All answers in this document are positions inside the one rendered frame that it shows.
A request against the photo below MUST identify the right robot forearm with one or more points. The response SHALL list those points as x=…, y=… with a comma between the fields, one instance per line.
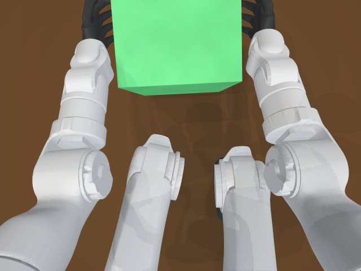
x=281, y=95

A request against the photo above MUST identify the robot left shin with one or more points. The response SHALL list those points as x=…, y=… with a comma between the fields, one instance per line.
x=140, y=152

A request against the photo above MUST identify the left robot upper arm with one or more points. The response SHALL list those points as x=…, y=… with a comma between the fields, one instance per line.
x=67, y=184

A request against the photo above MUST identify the left robot forearm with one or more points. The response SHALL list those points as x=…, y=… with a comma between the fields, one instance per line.
x=84, y=100

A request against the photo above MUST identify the right robot hand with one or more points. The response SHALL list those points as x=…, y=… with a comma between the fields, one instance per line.
x=264, y=17

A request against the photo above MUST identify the robot right shin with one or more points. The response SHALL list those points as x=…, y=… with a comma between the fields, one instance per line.
x=245, y=151

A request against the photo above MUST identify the robot shin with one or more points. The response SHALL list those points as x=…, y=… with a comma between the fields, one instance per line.
x=140, y=152
x=245, y=151

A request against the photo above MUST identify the right robot upper arm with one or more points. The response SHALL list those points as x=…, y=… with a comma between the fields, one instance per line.
x=311, y=175

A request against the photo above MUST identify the carton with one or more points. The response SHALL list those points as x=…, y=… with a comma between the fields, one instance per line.
x=177, y=46

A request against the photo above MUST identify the left robot hand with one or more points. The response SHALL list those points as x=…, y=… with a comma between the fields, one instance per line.
x=92, y=21

